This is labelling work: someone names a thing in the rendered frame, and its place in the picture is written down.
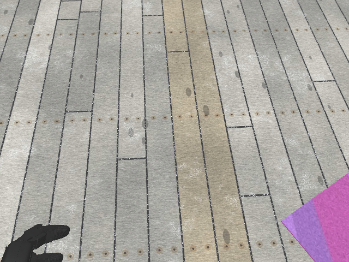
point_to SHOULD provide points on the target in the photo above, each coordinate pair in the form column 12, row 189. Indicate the robot left hand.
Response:
column 21, row 250

